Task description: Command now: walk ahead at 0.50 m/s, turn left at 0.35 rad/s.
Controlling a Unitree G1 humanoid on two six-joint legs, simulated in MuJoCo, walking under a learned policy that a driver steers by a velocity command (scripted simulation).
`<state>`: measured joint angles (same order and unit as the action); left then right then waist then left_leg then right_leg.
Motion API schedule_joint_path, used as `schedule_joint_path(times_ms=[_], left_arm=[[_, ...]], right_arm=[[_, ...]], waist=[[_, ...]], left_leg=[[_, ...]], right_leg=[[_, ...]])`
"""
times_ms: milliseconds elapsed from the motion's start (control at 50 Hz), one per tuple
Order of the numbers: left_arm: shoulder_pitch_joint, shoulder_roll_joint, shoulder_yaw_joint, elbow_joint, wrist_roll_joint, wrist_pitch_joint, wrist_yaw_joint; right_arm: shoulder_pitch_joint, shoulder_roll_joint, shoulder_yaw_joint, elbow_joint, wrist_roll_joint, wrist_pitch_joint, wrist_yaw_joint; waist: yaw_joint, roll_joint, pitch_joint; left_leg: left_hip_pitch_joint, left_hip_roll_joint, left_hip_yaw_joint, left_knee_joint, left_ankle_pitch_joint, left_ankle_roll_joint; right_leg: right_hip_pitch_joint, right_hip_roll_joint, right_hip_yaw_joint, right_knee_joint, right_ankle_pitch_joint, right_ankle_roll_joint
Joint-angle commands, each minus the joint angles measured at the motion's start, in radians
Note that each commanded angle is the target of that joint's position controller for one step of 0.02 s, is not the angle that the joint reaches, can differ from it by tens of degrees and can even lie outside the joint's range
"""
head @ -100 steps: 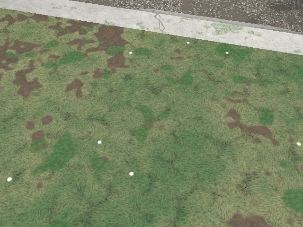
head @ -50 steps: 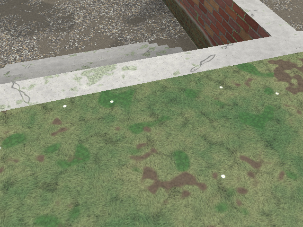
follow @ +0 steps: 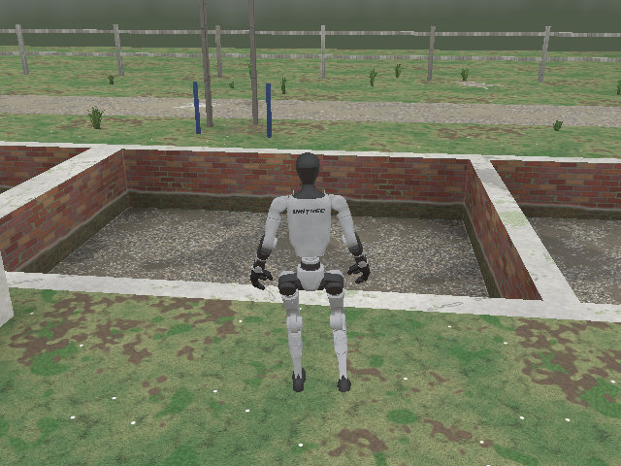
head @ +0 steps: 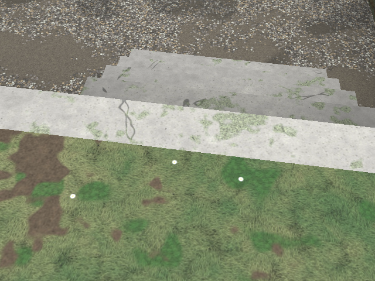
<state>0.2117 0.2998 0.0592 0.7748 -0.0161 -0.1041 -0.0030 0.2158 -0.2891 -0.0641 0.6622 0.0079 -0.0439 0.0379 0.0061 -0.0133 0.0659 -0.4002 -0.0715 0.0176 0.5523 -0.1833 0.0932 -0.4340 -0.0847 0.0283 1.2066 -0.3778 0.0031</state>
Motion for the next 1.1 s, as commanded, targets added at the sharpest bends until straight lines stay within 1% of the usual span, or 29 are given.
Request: schedule_joint_path(times_ms=[20, 80, 200, 300, 360, 400, 420, 440, 460, 480, 500, 520, 540, 600, 660, 740, 760, 780, 820, 900, 940, 960, 980, 1000, 1020, 1040, 1060, 1080, 1100], left_arm=[[0.044, 0.11, 0.028, -0.054, 0.013, 0.002, 0.004], [-0.004, 0.075, 0.018, -0.062, 0.024, 0.024, 0.009], [-0.183, 0.041, 0.002, -0.098, 0.013, 0.01, -0.01], [-0.286, 0.05, -0.001, -0.139, 0.006, -0.006, -0.04], [-0.241, 0.07, 0.005, -0.138, 0.006, -0.013, -0.051], [-0.048, 0.125, 0.035, -0.085, 0.011, -0.015, -0.041], [0.13, 0.183, 0.051, -0.053, 0.023, -0.015, -0.033], [0.23, 0.268, 0.074, -0.029, 0.027, -0.008, -0.031], [0.254, 0.178, 0.05, -0.015, 0.002, -0.004, -0.033], [0.178, 0.139, 0.036, -0.025, -0.001, 0.0, -0.028], [0.106, 0.117, 0.027, -0.04, 0.009, 0.007, -0.024], [0.055, 0.094, 0.017, -0.043, 0.017, 0.009, -0.026], [0.027, 0.074, 0.009, -0.047, 0.027, 0.004, -0.026], [0.019, 0.087, 0.012, -0.031, 0.018, -0.008, -0.027], [0.044, 0.117, 0.021, -0.009, 0.014, -0.006, -0.017], [0.099, 0.132, 0.022, 0.019, 0.002, 0.007, -0.009], [0.178, 0.043, -0.013, 0.033, 0.125, -0.022, -0.051], [0.218, 0.06, -0.004, 0.054, 0.121, -0.029, -0.073], [0.211, 0.086, -0.006, 0.055, 0.097, -0.031, -0.084], [0.211, 0.132, -0.002, 0.07, 0.084, -0.009, -0.068], [0.182, 0.16, 0.002, 0.072, 0.084, -0.008, -0.062], [0.195, 0.118, -0.011, 0.074, 0.105, -0.015, -0.067], [0.385, -0.029, -0.059, 0.056, 0.124, -0.031, -0.071], [0.297, 0.008, -0.049, 0.072, 0.097, -0.032, -0.097], [0.123, 0.033, -0.029, 0.034, 0.067, -0.031, -0.095], [0.068, 0.048, -0.023, 0.033, 0.067, -0.036, -0.068], [0.11, 0.037, -0.029, 0.036, 0.094, -0.034, -0.048], [0.098, 0.008, -0.042, 0.037, 0.105, -0.028, -0.047], [0.102, -0.021, -0.051, 0.039, 0.108, -0.017, -0.053]], right_arm=[[0.006, -0.107, -0.027, -0.068, -0.014, -0.028, -0.01], [0.042, -0.128, -0.03, -0.034, -0.008, -0.043, -0.021], [0.116, -0.141, -0.029, 0.023, 0.001, -0.038, -0.038], [0.186, -0.154, -0.034, 0.075, 0.006, -0.023, -0.041], [0.182, -0.168, -0.041, 0.089, 0.009, -0.009, -0.049], [0.148, -0.166, -0.036, 0.083, 0.007, -0.001, -0.052], [0.143, -0.127, -0.017, 0.063, -0.007, -0.002, -0.054], [0.286, -0.028, 0.012, 0.052, -0.004, -0.022, -0.046], [0.244, -0.079, 0.007, 0.061, 0.008, -0.038, -0.042], [0.14, -0.145, -0.011, 0.032, 0.031, -0.048, -0.036], [0.067, -0.143, -0.007, 0.012, 0.029, -0.053, -0.037], [0.031, -0.132, -0.009, 0.004, 0.011, -0.052, -0.036], [0.048, -0.126, -0.015, 0.008, 0.003, -0.045, -0.037], [0.096, -0.076, -0.006, 0.027, 0.001, -0.022, -0.04], [0.008, -0.059, 0.0, 0.0, -0.007, -0.022, -0.043], [-0.125, -0.028, 0.012, -0.026, 0.0, -0.035, -0.029], [-0.046, 0.014, 0.053, 0.012, -0.14, -0.021, 0.02], [-0.066, 0.0, 0.042, 0.005, -0.136, -0.012, 0.035], [-0.158, -0.057, 0.03, -0.03, -0.101, -0.013, 0.029], [-0.237, -0.062, 0.043, -0.057, -0.074, -0.027, 0.012], [-0.16, -0.118, 0.02, -0.046, -0.051, -0.045, 0.009], [-0.002, -0.167, 0.003, -0.003, -0.04, -0.058, 0.004], [0.254, -0.195, 0.006, 0.049, -0.046, -0.051, 0.0], [0.454, -0.146, 0.012, 0.112, -0.075, -0.041, -0.012], [0.438, -0.16, 0.0, 0.152, -0.08, -0.061, -0.021], [0.31, -0.139, -0.001, 0.144, -0.063, -0.069, -0.029], [0.232, -0.071, 0.023, 0.136, -0.058, -0.066, -0.037], [0.163, -0.006, 0.042, 0.12, -0.06, -0.066, -0.042], [0.12, 0.016, 0.05, 0.102, -0.066, -0.064, -0.045]], waist=[[0.013, 0.073, -0.151], [0.006, 0.059, -0.107], [-0.068, 0.078, -0.041], [-0.104, 0.08, 0.007], [-0.067, 0.108, -0.016], [0.041, 0.107, -0.144], [0.114, 0.051, -0.292], [0.071, -0.211, -0.445], [0.109, -0.228, -0.469], [0.11, -0.15, -0.293], [0.086, -0.065, -0.199], [0.056, -0.029, -0.117], [0.02, -0.051, -0.099], [-0.019, -0.069, -0.085], [-0.003, -0.045, -0.054], [0.049, -0.04, -0.035], [0.05, -0.053, -0.056], [0.061, -0.068, -0.014], [0.063, -0.049, 0.0], [0.062, -0.054, 0.009], [-0.018, -0.044, -0.06], [-0.077, 0.01, -0.195], [-0.087, 0.244, -0.54], [-0.189, 0.19, -0.516], [-0.197, 0.147, -0.215], [-0.147, 0.126, -0.054], [-0.083, 0.113, -0.097], [-0.048, 0.088, -0.085], [-0.014, 0.085, -0.098]], left_leg=[[0.237, 0.265, -0.352, -0.31, 0.203, 0.185], [0.199, 0.248, -0.257, -0.358, 0.291, 0.185], [0.258, 0.219, -0.172, -0.381, 0.185, 0.124], [0.402, 0.286, -0.209, -0.321, 0.214, 0.124], [0.465, 0.31, -0.22, -0.248, 0.377, 0.096], [0.431, 0.241, -0.162, -0.025, 0.677, 0.057], [0.261, 0.19, -0.124, 0.233, 0.519, 0.021], [-0.154, 0.014, -0.069, 0.636, -0.058, -0.067], [-0.306, 0.0, -0.176, 0.759, -0.381, -0.069], [-0.388, 0.065, -0.168, 0.796, -0.321, -0.062], [-0.374, 0.119, -0.126, 0.755, -0.234, -0.056], [-0.345, 0.15, -0.109, 0.682, -0.178, -0.059], [-0.282, 0.181, -0.114, 0.628, -0.136, -0.062], [-0.221, 0.198, -0.089, 0.541, -0.094, -0.087], [-0.271, 0.209, -0.073, 0.385, 0.051, -0.113], [-0.216, 0.175, -0.037, 0.127, 0.258, -0.11], [-0.239, 0.152, -0.022, 0.14, 0.268, -0.106], [-0.288, 0.168, -0.054, 0.131, 0.245, -0.095], [-0.313, 0.158, -0.053, 0.069, 0.216, -0.072], [-0.225, 0.109, -0.005, -0.026, 0.15, -0.023], [0.065, 0.045, 0.061, -0.036, 0.194, 0.034], [0.354, 0.074, 0.018, 0.038, 0.268, 0.096], [0.948, 0.353, -0.398, -0.007, 0.265, 0.335], [1.011, 0.46, -0.696, -0.194, 0.106, 0.328], [0.773, 0.425, -0.585, -0.248, -0.1, 0.196], [0.526, 0.404, -0.44, -0.275, -0.126, 0.16], [0.414, 0.389, -0.351, -0.302, -0.036, 0.161], [0.326, 0.382, -0.289, -0.329, 0.09, 0.162], [0.272, 0.375, -0.239, -0.364, 0.146, 0.16]], right_leg=[[-0.173, -0.066, 0.037, -0.051, 0.098, 0.002], [-0.205, -0.061, 0.022, -0.174, 0.21, 0.034], [-0.213, -0.017, 0.003, -0.538, 0.52, 0.038], [-0.258, 0.015, -0.003, -0.667, 0.449, -0.002], [-0.177, 0.044, -0.023, -0.71, 0.332, -0.046], [0.121, 0.098, -0.075, -0.74, 0.341, -0.098], [0.428, -0.033, 0.058, -0.688, 0.396, -0.164], [0.829, -0.28, 0.514, -0.73, 0.233, -0.331], [0.858, -0.306, 0.724, -0.875, 0.05, -0.343], [0.731, -0.275, 0.585, -0.901, -0.012, -0.29], [0.58, -0.236, 0.463, -0.919, 0.038, -0.258], [0.441, -0.198, 0.382, -0.954, 0.128, -0.25], [0.358, -0.167, 0.326, -0.981, 0.203, -0.24], [0.262, -0.135, 0.215, -1.042, 0.345, -0.257], [0.264, -0.118, 0.13, -1.071, 0.446, -0.252], [0.286, -0.077, 0.04, -1.066, 0.456, -0.208], [0.329, -0.103, 0.058, -1.046, 0.357, -0.269], [0.37, -0.139, 0.088, -1.046, 0.336, -0.285], [0.433, -0.159, 0.101, -1.036, 0.33, -0.272], [0.534, -0.187, 0.094, -1.005, 0.424, -0.229], [0.448, -0.131, 0.025, -0.867, 0.746, -0.173], [0.335, -0.043, -0.035, -0.651, 0.784, -0.104], [-0.031, 0.123, -0.05, -0.291, 0.351, -0.026], [-0.241, 0.201, 0.026, -0.053, -0.168, -0.028], [-0.382, 0.126, 0.104, 0.091, -0.103, -0.073], [-0.395, 0.048, 0.084, 0.106, -0.014, -0.088], [-0.3, 0.001, 0.087, 0.05, 0.034, -0.105], [-0.242, -0.026, 0.088, 0.033, 0.082, -0.099], [-0.188, -0.041, 0.085, 0.008, 0.092, -0.091]])
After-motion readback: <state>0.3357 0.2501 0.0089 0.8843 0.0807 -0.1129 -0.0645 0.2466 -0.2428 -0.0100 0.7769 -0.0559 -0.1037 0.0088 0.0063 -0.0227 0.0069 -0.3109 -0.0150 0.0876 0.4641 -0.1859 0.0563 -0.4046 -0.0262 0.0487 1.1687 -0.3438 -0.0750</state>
